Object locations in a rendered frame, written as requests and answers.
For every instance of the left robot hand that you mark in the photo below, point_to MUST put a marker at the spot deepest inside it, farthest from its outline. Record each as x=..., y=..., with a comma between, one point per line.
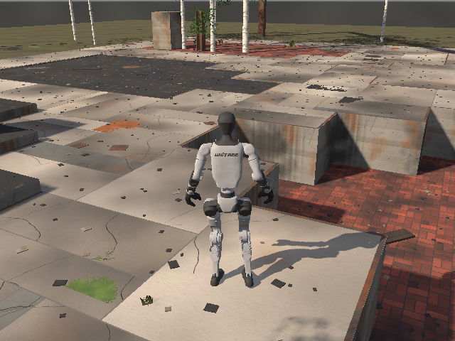
x=195, y=197

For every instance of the robot head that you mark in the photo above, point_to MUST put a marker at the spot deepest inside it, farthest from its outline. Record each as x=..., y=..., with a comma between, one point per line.
x=226, y=122

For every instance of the robot torso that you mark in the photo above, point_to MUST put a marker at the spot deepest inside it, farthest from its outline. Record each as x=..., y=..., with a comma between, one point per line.
x=226, y=164

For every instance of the right robot forearm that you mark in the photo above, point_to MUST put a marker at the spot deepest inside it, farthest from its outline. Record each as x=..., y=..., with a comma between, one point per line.
x=264, y=184

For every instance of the left robot forearm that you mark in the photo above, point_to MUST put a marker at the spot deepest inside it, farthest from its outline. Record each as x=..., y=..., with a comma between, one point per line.
x=192, y=185

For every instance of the robot left upper arm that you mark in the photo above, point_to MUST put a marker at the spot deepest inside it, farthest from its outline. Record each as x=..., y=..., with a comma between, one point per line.
x=204, y=150

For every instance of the right robot hand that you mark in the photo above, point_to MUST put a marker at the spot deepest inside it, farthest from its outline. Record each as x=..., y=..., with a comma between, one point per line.
x=270, y=196

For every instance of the robot right upper arm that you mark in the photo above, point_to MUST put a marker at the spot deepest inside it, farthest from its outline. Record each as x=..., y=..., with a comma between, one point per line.
x=249, y=150

